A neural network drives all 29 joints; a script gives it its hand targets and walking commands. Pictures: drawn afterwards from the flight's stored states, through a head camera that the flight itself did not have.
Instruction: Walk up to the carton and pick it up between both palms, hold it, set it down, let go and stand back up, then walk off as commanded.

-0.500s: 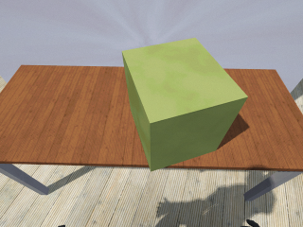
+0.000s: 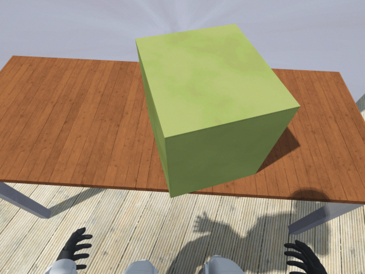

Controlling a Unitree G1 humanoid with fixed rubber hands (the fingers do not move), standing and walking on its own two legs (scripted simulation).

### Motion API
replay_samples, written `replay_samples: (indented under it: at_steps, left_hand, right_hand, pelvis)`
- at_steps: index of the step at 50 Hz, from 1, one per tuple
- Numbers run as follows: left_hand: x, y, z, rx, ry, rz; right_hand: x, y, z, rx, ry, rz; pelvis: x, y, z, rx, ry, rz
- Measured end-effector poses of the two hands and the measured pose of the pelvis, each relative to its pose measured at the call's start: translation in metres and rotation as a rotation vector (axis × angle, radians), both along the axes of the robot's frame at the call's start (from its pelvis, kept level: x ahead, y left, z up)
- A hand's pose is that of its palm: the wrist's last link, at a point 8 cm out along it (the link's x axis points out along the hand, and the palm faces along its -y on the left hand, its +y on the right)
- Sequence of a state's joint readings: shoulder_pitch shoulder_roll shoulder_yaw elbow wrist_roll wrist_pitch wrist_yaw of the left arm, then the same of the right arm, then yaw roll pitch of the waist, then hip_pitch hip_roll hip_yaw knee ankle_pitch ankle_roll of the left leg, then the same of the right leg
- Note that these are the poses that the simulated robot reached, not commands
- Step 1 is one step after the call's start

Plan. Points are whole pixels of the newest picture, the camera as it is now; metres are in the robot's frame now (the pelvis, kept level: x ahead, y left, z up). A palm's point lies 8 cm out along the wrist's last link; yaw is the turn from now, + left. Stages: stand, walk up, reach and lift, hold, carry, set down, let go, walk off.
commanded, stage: reach and lift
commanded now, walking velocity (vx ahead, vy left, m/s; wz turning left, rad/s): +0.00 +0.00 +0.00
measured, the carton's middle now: (201, 114) +0.50 -0.02 +0.01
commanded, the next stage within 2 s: none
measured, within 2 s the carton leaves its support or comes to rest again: neither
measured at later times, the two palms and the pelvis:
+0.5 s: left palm (83, 249) +0.17 +0.22 -0.05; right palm (315, 260) +0.17 -0.26 -0.06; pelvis +0.03 -0.01 +0.02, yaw +0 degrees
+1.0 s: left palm (91, 244) +0.18 +0.20 -0.03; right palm (325, 245) +0.19 -0.27 -0.03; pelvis +0.04 +0.00 +0.02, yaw +0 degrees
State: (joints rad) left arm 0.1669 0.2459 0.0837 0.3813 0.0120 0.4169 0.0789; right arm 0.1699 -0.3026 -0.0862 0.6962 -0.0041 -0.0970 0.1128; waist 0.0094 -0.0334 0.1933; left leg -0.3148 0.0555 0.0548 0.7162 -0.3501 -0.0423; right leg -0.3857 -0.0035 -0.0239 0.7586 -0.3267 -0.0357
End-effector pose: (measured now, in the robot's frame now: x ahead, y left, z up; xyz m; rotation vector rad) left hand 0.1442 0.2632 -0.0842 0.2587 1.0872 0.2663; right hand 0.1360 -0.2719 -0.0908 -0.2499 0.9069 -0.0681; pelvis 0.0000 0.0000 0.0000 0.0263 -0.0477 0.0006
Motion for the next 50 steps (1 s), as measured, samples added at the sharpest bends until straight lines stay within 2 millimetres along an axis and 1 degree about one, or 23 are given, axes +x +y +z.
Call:
replay_samples:
  at_steps: [3,6,12,19,24,29,37,45,50]
  left_hand:
    - [-0.006,0.003,0.006,0.010,-0.029,0.031]
    - [-0.008,0.004,0.012,0.011,-0.068,0.052]
    - [-0.002,-0.005,0.022,-0.012,-0.147,0.055]
    - [0.013,-0.026,0.028,-0.052,-0.218,0.026]
    - [0.024,-0.039,0.032,-0.067,-0.271,0.015]
    - [0.031,-0.046,0.036,-0.067,-0.320,0.016]
    - [0.034,-0.051,0.040,-0.067,-0.391,0.034]
    - [0.033,-0.057,0.046,-0.073,-0.472,0.044]
    - [0.034,-0.061,0.052,-0.076,-0.529,0.040]
  right_hand:
    - [0.010,-0.003,0.007,0.000,-0.026,0.016]
    - [0.020,-0.001,0.012,0.013,-0.051,0.027]
    - [0.034,0.010,0.020,0.061,-0.098,0.028]
    - [0.036,0.017,0.026,0.104,-0.131,0.013]
    - [0.034,0.013,0.030,0.107,-0.146,0.007]
    - [0.035,0.005,0.037,0.104,-0.172,0.014]
    - [0.043,-0.003,0.048,0.116,-0.222,0.045]
    - [0.055,0.000,0.057,0.151,-0.300,0.067]
    - [0.058,0.001,0.062,0.169,-0.351,0.068]
  pelvis:
    - [0.004,-0.003,0.002,0.004,-0.001,0.002]
    - [0.009,-0.005,0.005,0.005,-0.002,0.007]
    - [0.017,-0.009,0.011,0.002,-0.004,0.019]
    - [0.025,-0.009,0.016,-0.004,-0.005,0.017]
    - [0.030,-0.008,0.019,-0.006,-0.003,0.006]
    - [0.034,-0.006,0.021,-0.008,0.004,-0.004]
    - [0.038,-0.004,0.023,-0.013,0.016,-0.010]
    - [0.040,-0.003,0.022,-0.019,0.020,-0.003]
    - [0.041,-0.003,0.021,-0.022,0.021,0.002]
